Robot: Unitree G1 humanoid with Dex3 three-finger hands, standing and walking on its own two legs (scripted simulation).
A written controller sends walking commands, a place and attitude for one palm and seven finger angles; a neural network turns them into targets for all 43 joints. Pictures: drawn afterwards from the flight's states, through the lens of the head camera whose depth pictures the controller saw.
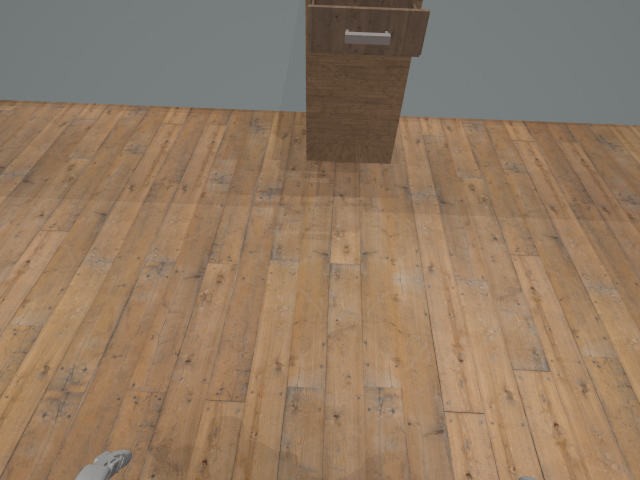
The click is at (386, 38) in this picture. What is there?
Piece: drawer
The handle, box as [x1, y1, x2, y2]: [345, 29, 390, 44]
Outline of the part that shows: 345,32 346,43 389,44 390,34 387,31 385,31 384,33 349,32 346,29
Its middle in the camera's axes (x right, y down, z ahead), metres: +0.15 -0.66 +1.26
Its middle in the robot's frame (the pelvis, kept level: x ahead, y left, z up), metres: +1.40 -0.08 -0.03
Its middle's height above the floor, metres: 0.74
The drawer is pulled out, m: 0.27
